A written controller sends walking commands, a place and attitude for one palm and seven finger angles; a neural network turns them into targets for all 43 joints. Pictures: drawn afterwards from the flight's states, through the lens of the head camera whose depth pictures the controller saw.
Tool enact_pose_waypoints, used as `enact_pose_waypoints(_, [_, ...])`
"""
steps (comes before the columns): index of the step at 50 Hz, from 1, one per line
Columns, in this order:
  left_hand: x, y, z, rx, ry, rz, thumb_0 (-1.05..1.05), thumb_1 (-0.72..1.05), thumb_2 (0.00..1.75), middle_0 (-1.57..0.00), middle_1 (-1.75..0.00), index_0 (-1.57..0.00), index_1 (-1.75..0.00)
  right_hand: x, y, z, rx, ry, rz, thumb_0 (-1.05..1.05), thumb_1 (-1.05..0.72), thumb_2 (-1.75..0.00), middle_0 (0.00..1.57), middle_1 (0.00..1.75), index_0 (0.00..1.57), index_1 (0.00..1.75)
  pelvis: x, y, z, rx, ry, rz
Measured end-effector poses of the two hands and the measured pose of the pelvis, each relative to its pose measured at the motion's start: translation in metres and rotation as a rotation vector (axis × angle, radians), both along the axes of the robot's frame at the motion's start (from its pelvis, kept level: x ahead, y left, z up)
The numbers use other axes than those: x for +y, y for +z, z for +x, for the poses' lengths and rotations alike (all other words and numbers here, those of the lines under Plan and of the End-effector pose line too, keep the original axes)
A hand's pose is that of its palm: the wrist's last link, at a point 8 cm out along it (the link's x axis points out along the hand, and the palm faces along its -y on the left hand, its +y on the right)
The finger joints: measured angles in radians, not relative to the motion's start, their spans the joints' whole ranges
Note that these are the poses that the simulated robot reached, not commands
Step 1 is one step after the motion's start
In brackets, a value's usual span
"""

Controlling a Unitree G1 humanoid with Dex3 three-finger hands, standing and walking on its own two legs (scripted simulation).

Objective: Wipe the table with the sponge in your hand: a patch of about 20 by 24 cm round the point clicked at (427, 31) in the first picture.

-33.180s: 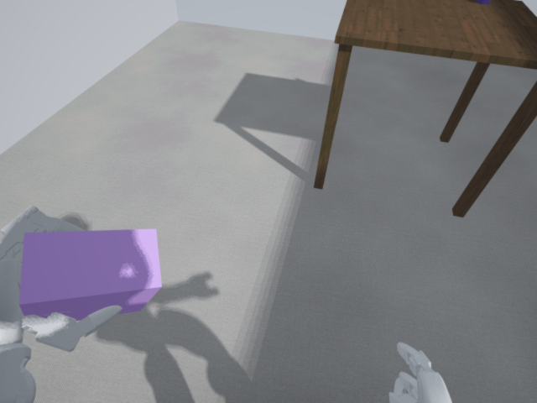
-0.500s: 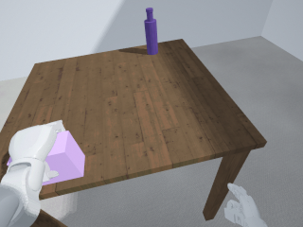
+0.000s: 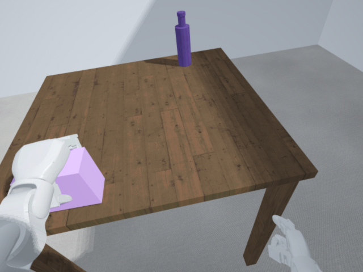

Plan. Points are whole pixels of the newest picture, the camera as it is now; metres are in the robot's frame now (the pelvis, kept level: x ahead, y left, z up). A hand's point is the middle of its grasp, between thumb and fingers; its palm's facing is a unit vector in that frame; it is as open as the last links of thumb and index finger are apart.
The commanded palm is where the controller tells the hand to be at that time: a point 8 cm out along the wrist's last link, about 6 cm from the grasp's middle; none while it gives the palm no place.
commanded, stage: lift the sponge slowly off the table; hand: left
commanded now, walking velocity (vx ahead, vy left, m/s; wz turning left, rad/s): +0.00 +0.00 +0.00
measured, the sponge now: (68, 186) +0.24 +0.30 +0.09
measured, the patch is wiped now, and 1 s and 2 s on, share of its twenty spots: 0.90 0.90 0.90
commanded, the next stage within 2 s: bring the sponge back beside the body in 1.38 s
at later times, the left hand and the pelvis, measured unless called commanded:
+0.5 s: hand (49, 159) +0.24 +0.31 +0.17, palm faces +0.12 -0.03 -0.99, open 10.4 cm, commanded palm +0.20 +0.30 +0.24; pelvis -0.01 +0.00 +0.00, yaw +0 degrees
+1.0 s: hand (37, 147) +0.24 +0.31 +0.20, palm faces +0.16 -0.04 -0.99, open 10.4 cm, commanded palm +0.20 +0.30 +0.27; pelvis -0.02 +0.01 +0.00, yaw +0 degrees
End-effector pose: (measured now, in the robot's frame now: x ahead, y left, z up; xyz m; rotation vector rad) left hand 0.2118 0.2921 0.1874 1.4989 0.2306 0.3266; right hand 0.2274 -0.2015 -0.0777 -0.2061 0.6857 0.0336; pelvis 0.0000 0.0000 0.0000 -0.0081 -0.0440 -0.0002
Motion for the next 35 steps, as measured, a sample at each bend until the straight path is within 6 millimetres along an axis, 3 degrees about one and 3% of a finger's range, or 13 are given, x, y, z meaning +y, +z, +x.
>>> enact_pose_waypoints(7, [0.009,0.011,-0.004,-0.004,0.048,-0.014,-0.01,-0.51,1.04,-0.67,-1.30,-0.70,-1.30,0.001,0.003,0.003,-0.011,0.008,0.007,0.01,-0.90,-0.90,0.21,0.30,0.20,0.30,0.000,0.000,-0.002,-0.001,0.001,0.000])
enact_pose_waypoints(15, [0.004,0.010,-0.003,0.023,0.004,-0.020,-0.01,-0.51,1.04,-0.67,-1.30,-0.70,-1.29,0.003,0.005,0.003,-0.022,0.017,-0.013,0.01,-0.90,-0.90,0.21,0.30,0.20,0.30,0.002,0.000,-0.006,-0.004,0.008,0.000])
enact_pose_waypoints(28, [0.011,0.038,0.005,-0.058,0.027,-0.002,-0.01,-0.51,1.04,-0.67,-1.30,-0.71,-1.29,0.012,0.003,-0.005,-0.005,0.023,0.010,0.01,-0.90,-0.90,0.21,0.30,0.20,0.30,0.006,0.002,-0.012,-0.006,0.000,0.001])
enact_pose_waypoints(35, [0.005,0.039,0.003,-0.024,0.011,-0.015,-0.01,-0.51,1.04,-0.67,-1.30,-0.71,-1.29,0.016,0.004,-0.003,-0.018,0.033,0.013,0.01,-0.90,-0.90,0.21,0.30,0.20,0.30,0.009,0.001,-0.015,-0.001,0.005,0.002])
